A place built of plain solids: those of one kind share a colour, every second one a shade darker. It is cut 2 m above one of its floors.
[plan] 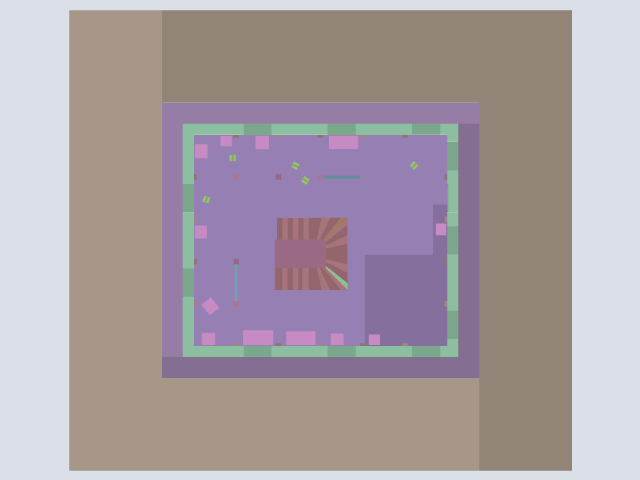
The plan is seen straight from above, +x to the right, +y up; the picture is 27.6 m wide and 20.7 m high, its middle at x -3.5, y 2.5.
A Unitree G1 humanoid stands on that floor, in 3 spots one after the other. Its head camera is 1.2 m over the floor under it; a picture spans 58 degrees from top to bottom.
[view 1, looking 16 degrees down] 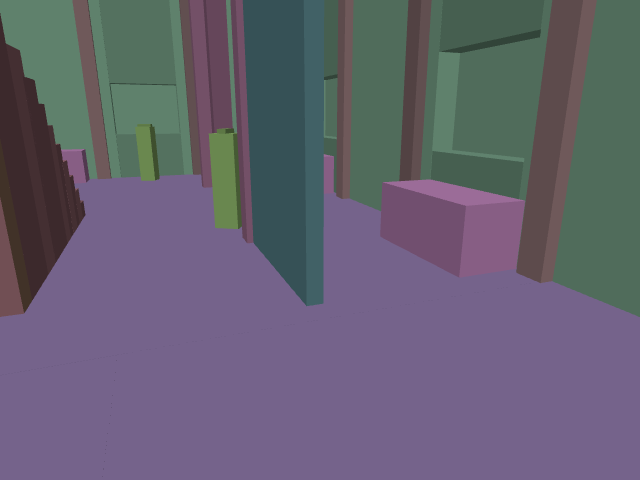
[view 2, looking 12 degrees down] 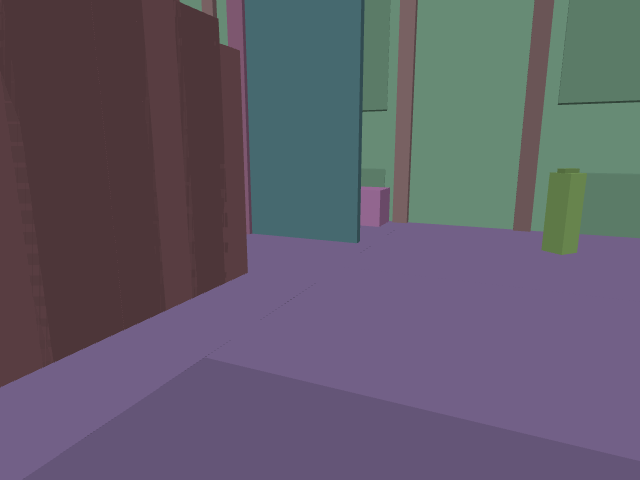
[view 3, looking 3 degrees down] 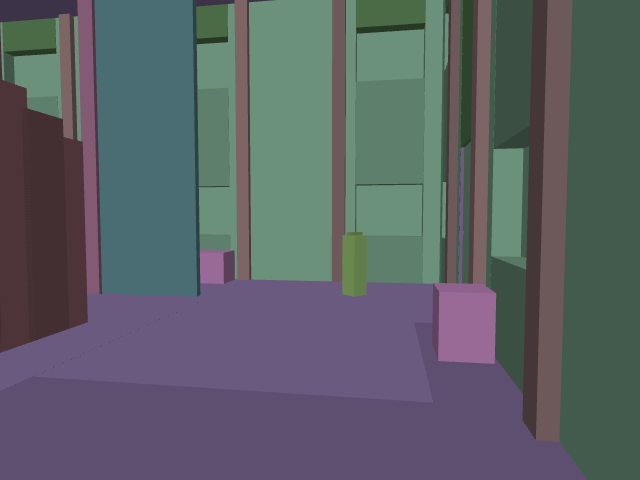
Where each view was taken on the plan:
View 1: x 0.69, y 4.30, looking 159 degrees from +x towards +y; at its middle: screen_storey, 2.74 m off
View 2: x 0.00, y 0.00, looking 114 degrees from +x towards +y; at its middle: floor_storey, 5.77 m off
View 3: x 1.07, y -0.97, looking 99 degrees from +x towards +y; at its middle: wall_storey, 8.11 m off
